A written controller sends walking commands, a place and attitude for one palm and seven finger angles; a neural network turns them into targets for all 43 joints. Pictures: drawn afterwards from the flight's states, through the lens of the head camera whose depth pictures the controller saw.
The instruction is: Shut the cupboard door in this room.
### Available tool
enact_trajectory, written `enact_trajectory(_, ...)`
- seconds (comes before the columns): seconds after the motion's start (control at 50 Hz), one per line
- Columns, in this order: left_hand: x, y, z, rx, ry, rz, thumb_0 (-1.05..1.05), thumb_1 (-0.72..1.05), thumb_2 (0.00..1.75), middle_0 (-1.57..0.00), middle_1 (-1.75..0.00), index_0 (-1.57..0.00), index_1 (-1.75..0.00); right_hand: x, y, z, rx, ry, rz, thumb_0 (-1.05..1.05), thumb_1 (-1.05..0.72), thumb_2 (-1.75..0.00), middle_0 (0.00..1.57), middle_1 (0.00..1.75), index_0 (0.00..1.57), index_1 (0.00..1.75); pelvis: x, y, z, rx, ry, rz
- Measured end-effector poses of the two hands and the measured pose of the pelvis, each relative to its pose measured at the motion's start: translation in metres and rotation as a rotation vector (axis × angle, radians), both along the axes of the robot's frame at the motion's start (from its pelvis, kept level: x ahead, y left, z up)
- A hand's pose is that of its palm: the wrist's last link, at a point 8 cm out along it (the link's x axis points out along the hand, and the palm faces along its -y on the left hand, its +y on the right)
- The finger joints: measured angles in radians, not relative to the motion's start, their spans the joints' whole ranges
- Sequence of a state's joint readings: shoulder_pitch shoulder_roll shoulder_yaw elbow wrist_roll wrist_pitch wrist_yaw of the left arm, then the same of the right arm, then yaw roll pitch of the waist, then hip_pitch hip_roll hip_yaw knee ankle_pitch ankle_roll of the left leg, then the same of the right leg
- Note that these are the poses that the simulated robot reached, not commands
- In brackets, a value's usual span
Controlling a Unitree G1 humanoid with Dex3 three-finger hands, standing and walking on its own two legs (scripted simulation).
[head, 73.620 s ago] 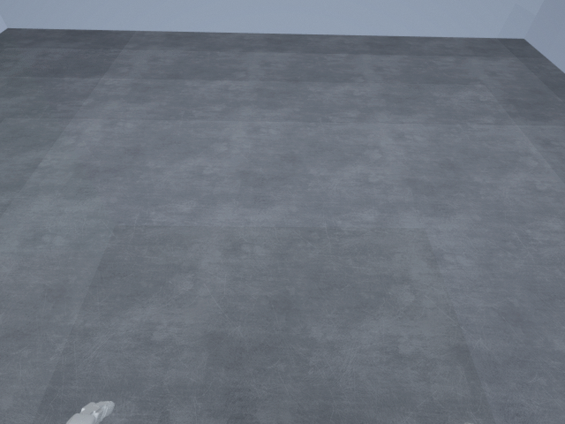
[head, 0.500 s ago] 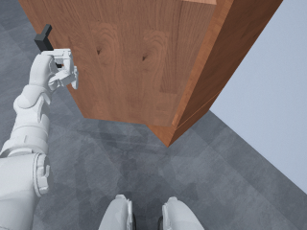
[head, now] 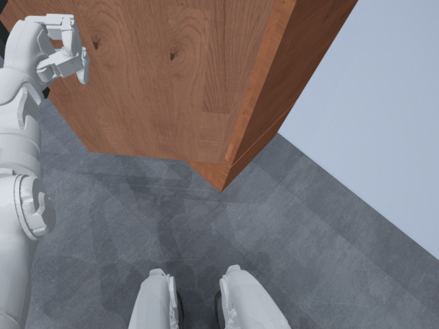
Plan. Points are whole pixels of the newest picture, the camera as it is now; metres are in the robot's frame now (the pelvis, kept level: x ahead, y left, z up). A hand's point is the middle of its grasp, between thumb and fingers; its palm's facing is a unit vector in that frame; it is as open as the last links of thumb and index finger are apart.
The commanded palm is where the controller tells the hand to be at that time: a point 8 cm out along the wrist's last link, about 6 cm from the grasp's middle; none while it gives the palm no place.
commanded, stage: push the door shut along its arc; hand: left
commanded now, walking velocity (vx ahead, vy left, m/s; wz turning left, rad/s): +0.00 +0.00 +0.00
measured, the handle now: (22, 52) +0.57 +0.26 +0.08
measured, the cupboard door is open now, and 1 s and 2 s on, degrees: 39 25 25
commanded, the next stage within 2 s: pull the fist back off the door in 0.42 s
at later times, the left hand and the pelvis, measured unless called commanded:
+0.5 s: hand (97, 40) +0.58 +0.14 +0.10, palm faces -0.34 -0.94 -0.03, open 3.2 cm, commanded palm +0.61 +0.15 +0.09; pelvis +0.00 +0.00 -0.02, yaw +0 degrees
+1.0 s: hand (107, 39) +0.58 +0.13 +0.10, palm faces +0.14 -0.99 +0.00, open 3.1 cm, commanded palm +0.53 +0.16 +0.09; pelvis +0.03 -0.01 +0.02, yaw +0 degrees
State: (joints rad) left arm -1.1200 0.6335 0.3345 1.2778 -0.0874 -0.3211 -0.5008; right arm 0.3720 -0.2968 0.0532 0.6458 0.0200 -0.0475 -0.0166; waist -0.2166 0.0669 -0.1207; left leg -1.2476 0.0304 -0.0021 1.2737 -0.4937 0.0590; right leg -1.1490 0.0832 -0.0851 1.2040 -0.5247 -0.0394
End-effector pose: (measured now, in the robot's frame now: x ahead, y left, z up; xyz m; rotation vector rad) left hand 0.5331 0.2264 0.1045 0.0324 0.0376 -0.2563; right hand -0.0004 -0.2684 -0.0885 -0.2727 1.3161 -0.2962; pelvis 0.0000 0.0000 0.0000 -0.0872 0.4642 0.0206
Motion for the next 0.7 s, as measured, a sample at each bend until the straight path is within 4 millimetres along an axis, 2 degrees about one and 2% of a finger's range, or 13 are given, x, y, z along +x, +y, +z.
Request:
enact_trajectory(0.26,0.021,-0.006,0.001,0.015,0.035,-0.050,-0.01,0.92,0.95,-1.30,-1.50,-1.30,-1.50,-0.015,0.001,-0.003,-0.017,0.063,-0.002,0.00,-0.91,-0.90,0.20,0.30,0.20,0.30,0.000,0.000,-0.007,-0.014,0.036,0.011)
enact_trajectory(0.54,0.050,-0.029,-0.001,0.007,0.032,-0.097,-0.01,0.99,0.98,-1.30,-1.50,-1.30,-1.50,-0.025,0.002,-0.006,-0.052,0.090,-0.010,0.00,-0.91,-0.90,0.20,0.30,0.20,0.30,0.000,0.002,-0.018,-0.029,0.082,0.011)
enact_trajectory(0.64,0.058,-0.027,-0.012,-0.146,0.055,0.192,0.01,0.92,0.95,-1.30,-1.50,-1.30,-1.50,-0.030,0.015,-0.006,0.004,0.110,0.008,0.00,-0.91,-0.90,0.20,0.30,0.20,0.30,0.002,0.003,-0.017,-0.026,0.098,0.002)
enact_trajectory(0.7,0.053,-0.026,-0.020,-0.105,0.047,0.363,0.01,0.91,0.93,-1.30,-1.50,-1.30,-1.50,-0.033,0.026,-0.006,0.070,0.130,0.017,0.00,-0.91,-0.90,0.20,0.30,0.20,0.30,0.005,0.003,-0.013,-0.019,0.099,-0.003)
